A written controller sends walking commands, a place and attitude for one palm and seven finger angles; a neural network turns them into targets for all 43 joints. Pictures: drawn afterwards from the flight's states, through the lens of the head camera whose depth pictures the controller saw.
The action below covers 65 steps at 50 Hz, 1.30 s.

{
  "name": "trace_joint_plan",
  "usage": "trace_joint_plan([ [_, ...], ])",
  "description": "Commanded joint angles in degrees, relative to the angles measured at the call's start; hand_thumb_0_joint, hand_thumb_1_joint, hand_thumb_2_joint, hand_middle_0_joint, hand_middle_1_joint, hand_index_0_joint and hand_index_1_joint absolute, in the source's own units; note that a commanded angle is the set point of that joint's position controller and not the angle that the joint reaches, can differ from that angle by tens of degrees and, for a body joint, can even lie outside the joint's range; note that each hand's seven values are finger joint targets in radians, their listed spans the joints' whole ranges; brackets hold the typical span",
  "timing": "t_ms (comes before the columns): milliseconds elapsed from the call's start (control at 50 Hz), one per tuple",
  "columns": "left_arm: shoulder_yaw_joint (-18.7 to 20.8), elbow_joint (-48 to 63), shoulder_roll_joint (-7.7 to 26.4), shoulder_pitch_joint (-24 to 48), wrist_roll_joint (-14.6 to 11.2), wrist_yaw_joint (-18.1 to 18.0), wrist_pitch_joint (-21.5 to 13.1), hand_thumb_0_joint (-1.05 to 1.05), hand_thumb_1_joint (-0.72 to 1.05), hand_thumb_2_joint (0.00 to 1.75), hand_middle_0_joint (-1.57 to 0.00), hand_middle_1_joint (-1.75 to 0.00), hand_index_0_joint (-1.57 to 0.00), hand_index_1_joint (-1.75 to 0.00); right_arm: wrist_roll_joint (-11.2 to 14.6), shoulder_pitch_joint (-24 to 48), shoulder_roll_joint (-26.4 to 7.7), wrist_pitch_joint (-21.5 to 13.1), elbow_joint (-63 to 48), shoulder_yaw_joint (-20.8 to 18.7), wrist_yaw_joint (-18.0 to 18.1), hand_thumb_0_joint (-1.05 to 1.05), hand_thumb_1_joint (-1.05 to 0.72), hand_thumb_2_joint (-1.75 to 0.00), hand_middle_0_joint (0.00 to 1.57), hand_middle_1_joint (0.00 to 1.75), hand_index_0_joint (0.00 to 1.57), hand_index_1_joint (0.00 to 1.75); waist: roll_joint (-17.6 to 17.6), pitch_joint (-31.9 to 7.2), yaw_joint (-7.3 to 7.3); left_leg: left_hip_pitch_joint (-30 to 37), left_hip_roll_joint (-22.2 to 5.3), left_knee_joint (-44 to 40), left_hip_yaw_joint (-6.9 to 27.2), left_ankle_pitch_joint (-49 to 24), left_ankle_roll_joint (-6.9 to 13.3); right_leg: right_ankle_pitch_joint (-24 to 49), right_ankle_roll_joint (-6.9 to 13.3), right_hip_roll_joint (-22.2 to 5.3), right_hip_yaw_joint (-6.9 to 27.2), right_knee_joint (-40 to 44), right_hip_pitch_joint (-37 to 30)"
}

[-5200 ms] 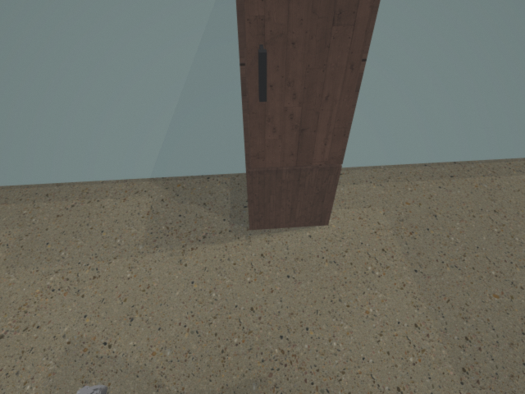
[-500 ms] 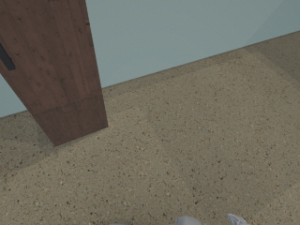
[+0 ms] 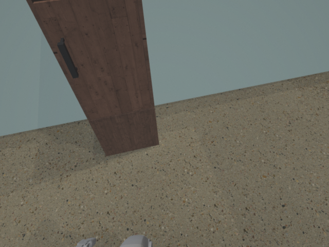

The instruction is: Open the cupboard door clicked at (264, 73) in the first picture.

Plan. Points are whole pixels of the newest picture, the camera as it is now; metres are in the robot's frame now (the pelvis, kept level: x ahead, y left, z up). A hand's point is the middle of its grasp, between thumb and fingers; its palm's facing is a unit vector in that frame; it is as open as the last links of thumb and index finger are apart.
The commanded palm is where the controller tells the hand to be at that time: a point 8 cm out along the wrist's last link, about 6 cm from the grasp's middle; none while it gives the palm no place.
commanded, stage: turn to face it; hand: left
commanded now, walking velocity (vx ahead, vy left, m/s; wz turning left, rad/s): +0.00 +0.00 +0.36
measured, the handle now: (69, 58) +0.79 +0.41 +0.05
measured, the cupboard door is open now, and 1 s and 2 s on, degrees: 0 0 0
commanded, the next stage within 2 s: take the last steps up to it in 0.28 s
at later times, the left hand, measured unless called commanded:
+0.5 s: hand out of the picture -0.02 +0.27 -0.17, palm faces +0.20 -0.95 -0.23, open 7.4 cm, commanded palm none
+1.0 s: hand out of the picture -0.07 +0.18 -0.16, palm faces +0.33 -0.94 -0.12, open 7.4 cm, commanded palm none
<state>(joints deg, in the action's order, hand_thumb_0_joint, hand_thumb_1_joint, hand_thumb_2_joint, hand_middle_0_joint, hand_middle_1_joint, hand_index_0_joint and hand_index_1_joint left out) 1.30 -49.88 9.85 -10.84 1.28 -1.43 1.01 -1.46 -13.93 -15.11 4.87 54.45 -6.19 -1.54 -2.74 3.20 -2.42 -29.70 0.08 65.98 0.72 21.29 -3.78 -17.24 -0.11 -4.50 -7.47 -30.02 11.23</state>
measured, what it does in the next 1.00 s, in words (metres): steps to the left: left foot, then right foot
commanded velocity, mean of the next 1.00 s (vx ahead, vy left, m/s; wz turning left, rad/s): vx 0.19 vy -0.01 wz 0.13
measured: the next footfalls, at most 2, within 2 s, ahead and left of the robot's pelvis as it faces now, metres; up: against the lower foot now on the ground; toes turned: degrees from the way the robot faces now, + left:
left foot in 0.22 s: +0.02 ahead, +0.15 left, +0.00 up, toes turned +11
right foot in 0.66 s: +0.04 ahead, -0.07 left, +0.00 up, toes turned +5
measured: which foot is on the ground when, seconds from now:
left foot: up 0.00-0.20, down 0.22-0.68, up 0.70-1.00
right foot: down 0.00-0.22, up 0.24-0.64, down 0.66-1.00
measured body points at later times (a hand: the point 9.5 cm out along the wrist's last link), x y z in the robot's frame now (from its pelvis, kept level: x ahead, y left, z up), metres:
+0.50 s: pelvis -0.02 +0.06 +0.01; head -0.01 +0.08 +0.46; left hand -0.03 +0.32 -0.15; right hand +0.12 -0.16 -0.13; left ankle -0.02 +0.14 -0.74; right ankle -0.01 -0.09 -0.68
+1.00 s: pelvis +0.07 +0.07 +0.00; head +0.08 +0.08 +0.45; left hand -0.08 +0.23 -0.15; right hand +0.14 -0.15 -0.15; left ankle +0.13 +0.23 -0.70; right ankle +0.00 -0.07 -0.74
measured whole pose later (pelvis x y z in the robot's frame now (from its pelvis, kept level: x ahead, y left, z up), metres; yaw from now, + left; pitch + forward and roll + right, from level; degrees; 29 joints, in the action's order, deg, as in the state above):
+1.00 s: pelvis +0.07 +0.07 +0.00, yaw +14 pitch -1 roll -1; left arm 0.6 -66.7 4.6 -28.6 1.8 -1.0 -3.3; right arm -1.4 -15.9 -9.9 1.1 61.6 -4.1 -1.4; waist -0.7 1.3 1.7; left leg -30.1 -6.4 45.9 -4.9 12.2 -0.7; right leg -18.9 -1.4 -2.6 -8.1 -18.7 -1.2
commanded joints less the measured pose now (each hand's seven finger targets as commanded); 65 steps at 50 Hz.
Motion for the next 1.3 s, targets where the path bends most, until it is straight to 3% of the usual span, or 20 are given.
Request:
trace_joint_plan([
  [0,3.72,2.44,12.61,-2.77,0.36,-0.73,-1.46,0.0,0.9,0.9,-0.2,-0.3,-0.2,-0.3,0.3,5.51,-2.3,-1.4,-4.91,0.39,-0.12,0.0,-0.9,-0.9,0.2,0.3,0.2,0.3,12.69,-0.02,3.5,-0.96,-1.9,-6.19,-2.01,2.97,-0.67,19.42,6.83,-14.79,7.36,10.95,-2.29],
  [80,4.25,0.03,14.61,-6.09,0.7,-0.48,-1.16,0.0,0.9,0.9,-0.2,-0.3,-0.2,-0.3,0.87,8.09,-1.47,-2.19,-5.36,1.48,0.16,0.0,-0.9,-0.9,0.2,0.3,0.2,0.3,15.34,-2.43,5.3,4.91,-1.01,-19.2,-5.07,5.89,0.2,29.2,7.43,-15.77,6.48,7.06,-5.35],
  [160,4.41,-0.99,14.4,-4.59,-0.17,-0.31,-0.53,0.0,0.9,0.9,-0.2,-0.3,-0.2,-0.3,0.8,1.29,-3.26,-3.5,-3.12,1.62,0.64,0.0,-0.9,-0.9,0.2,0.3,0.2,0.3,11.86,-6.59,1.52,20.69,-0.72,-41.58,-6.44,-10.27,1.9,27.13,1.84,-12.64,1.53,-3.2,-1.12],
  [200,2.8,1.43,8.01,-5.15,-0.71,0.16,-0.01,0.0,0.9,0.9,-0.2,-0.3,-0.2,-0.3,0.35,-2.74,-12.77,-4.21,-3.0,-0.29,1.0,0.0,-0.9,-0.9,0.2,0.3,0.2,0.3,-15.38,-8.5,-0.25,33.58,-22.86,-44.88,17.58,-45.14,12.35,-17.7,-4.74,-2.81,-1.54,-22.93,19.9],
  [220,2.39,1.1,8.55,-0.94,-0.25,-0.57,0.95,0.0,0.9,0.9,-0.2,-0.3,-0.2,-0.3,0.31,-4.94,-12.44,-4.21,-1.2,-0.21,1.93,0.0,-0.9,-0.9,0.2,0.3,0.2,0.3,-13.21,-8.73,-2.37,28.72,-23.15,-45.54,16.58,-45.57,14.85,-20.02,-4.17,-2.74,4.24,-29.15,17.73],
  [320,2.65,-2.98,7.99,-2.57,-0.51,0.59,0.87,0.0,0.9,0.9,-0.2,-0.3,-0.2,-0.3,0.32,4.08,-7.08,-4.67,-2.44,1.74,2.87,0.0,-0.9,-0.9,0.2,0.3,0.2,0.3,-5.62,-4.38,1.75,23.17,-14.61,-46.06,7.81,-37.89,13.08,-8.82,-4.24,-1.92,5.35,-29.94,15.66],
  [500,1.39,-3.7,5.42,-1.55,0.34,1.52,-0.09,0.0,0.9,0.9,-0.2,-0.3,-0.2,-0.3,-0.19,-0.72,-5.85,-5.18,0.53,1.59,2.57,0.0,-0.9,-0.9,0.2,0.3,0.2,0.3,-5.62,-0.98,0.2,19.86,-14.45,-54.45,15.36,3.92,14.12,-9.2,-2.83,0.33,3.84,-15.44,12.06],
  [600,1.24,-7.64,4.11,-10.12,0.35,1.59,-1.84,0.0,0.9,0.9,-0.2,-0.3,-0.2,-0.3,0.2,-0.83,-3.41,-5.46,2.51,1.94,2.58,0.0,-0.9,-0.9,0.2,0.3,0.2,0.3,-1.45,0.18,4.18,9.63,-9.79,-48.71,12.35,11.29,10.95,-1.16,-1.59,2.54,1.96,4.82,-5.78],
  [620,1.8,-8.94,5.72,-13.55,0.63,1.28,-2.39,0.0,0.9,0.9,-0.2,-0.3,-0.2,-0.3,0.44,-0.71,-1.26,-5.65,2.61,2.22,2.5,0.0,-0.9,-0.9,0.2,0.3,0.2,0.3,3.28,0.67,5.69,3.16,-6.07,-41.47,8.71,12.27,8.71,-4.67,-0.43,-0.95,6.58,9.88,-12.06],
  [640,2.7,-9.6,9.59,-16.63,1.14,0.7,-2.75,0.0,0.9,0.9,-0.2,-0.3,-0.2,-0.3,0.95,-0.68,2.18,-5.96,1.32,3.14,2.28,0.0,-0.9,-0.9,0.2,0.3,0.2,0.3,15.17,1.94,6.95,-7.23,0.61,-27.47,0.63,10.65,5.82,-18.1,4.03,-12.47,22.76,18.18,-16.24],
  [660,3.21,-9.31,12.29,-19.46,0.58,0.4,-2.37,0.0,0.9,0.9,-0.2,-0.3,-0.2,-0.3,0.29,4.46,0.99,-5.8,-1.55,2.84,1.7,0.0,-0.9,-0.9,0.2,0.3,0.2,0.3,15.56,4.7,9.16,-11.42,0.84,-16.82,-1.17,11.57,5.12,-27.19,8.68,-20.74,33.47,25.17,-10.95],
  [680,3.52,-9.78,11.74,-19.28,0.2,-0.03,-3.18,0.0,0.9,0.9,-0.2,-0.3,-0.2,-0.3,-0.2,5.89,-0.88,-5.39,-1.9,2.15,1.31,0.0,-0.9,-0.9,0.2,0.3,0.2,0.3,17.06,6.6,8.48,-12.57,-1.55,-10.35,0.94,7.99,5.21,-31.97,9.55,-21.16,37.26,27.77,-6.56],
  [780,1.37,-10.07,4.12,-13.88,-0.12,0.05,-4.91,0.0,0.9,0.9,-0.2,-0.3,-0.2,-0.3,-0.18,-0.83,2.06,-4.99,3.02,1.67,0.23,0.0,-0.9,-0.9,0.2,0.3,0.2,0.3,7.83,7.26,2.78,-7.56,-5.13,-4.98,-1.76,-8.45,3.18,-4.6,5.43,-11.46,13.22,23.58,-2.02],
  [960,1.5,-15.49,4.67,-20.19,0.4,-0.28,-5.43,0.0,0.9,0.9,-0.2,-0.3,-0.2,-0.3,0.39,6.4,5.38,-6.56,0.9,2.81,-0.38,0.0,-0.9,-0.9,0.2,0.3,0.2,0.3,11.93,5.61,4.75,-0.78,-5.04,-24.71,-8.06,-8.37,3.79,15.82,6.9,-11.08,7.05,17.6,-5.6],
  [1020,2.08,-15.38,5.18,-18.09,0.23,-0.24,-4.73,0.0,0.9,0.9,-0.2,-0.3,-0.2,-0.3,0.13,-1.48,3.76,-7.57,3.44,2.3,0.33,0.0,-0.9,-0.9,0.2,0.3,0.2,0.3,9.99,2.33,0.59,16.22,-2.42,-33.55,-10.04,-9.92,4.91,15.81,5.35,-9.31,4.62,7.62,-0.18],
  [1040,1.87,-15.41,3.85,-18.38,0.01,-0.08,-4.52,0.0,0.9,0.9,-0.2,-0.3,-0.2,-0.3,-0.09,-9.22,1.13,-8.05,6.09,1.75,1.04,0.0,-0.9,-0.9,0.2,0.3,0.2,0.3,4.36,-1.96,-2.33,27.38,-3.02,-36.96,-8.62,-10.29,5.3,17.78,4.09,-6.59,2.65,-3.78,3.08],
  [1080,1.09,-12.53,-0.01,-19.21,-0.63,0.63,-4.12,0.0,0.9,0.9,-0.2,-0.3,-0.2,-0.3,-0.12,-21.01,-9.44,-8.11,8.69,-0.13,2.46,0.0,-0.9,-0.9,0.2,0.3,0.2,0.3,-14.89,-10.65,-4.38,40.2,-25.57,-49.31,22.73,-7.03,13.13,-16.22,0.62,3.37,0.82,-33.59,20.21],
  [1140,1.86,-12.14,0.45,-10.88,0.13,1.13,-3.29,0.0,0.9,0.9,-0.2,-0.3,-0.2,-0.3,0.08,-8.23,-2.02,-8.02,6.19,1.45,2.93,0.0,-0.9,-0.9,0.2,0.3,0.2,0.3,-3.95,2.2,-1.24,18.91,-22.74,-56.31,15.82,6.38,12.06,-4.94,1.71,-2.87,6.69,-42.44,22.85],
  [1200,1.91,-13.46,-1.49,-14.77,0.67,1.68,-2.09,0.0,0.9,0.9,-0.2,-0.3,-0.2,-0.3,0.11,-5.13,2.06,-9.29,5.53,2.65,3.18,0.0,-0.9,-0.9,0.2,0.3,0.2,0.3,-2.82,1.18,2.54,13.25,-18.35,-56.95,4.78,-3.33,10.73,0.58,0.42,-3.54,6.13,-37.35,17.09],
  [1280,2.28,-11.19,-0.34,-12.12,0.6,1.95,-1.08,0.0,0.9,0.9,-0.2,-0.3,-0.2,-0.3,0.36,-5.48,1.44,-9.44,5.33,2.59,3.18,0.0,-0.9,-0.9,0.2,0.3,0.2,0.3,-1.33,1.84,3.24,15.98,-17.7,-58.28,2.02,-7.7,12.34,5.09,-0.65,-3.64,6.42,-32.09,20.82],
])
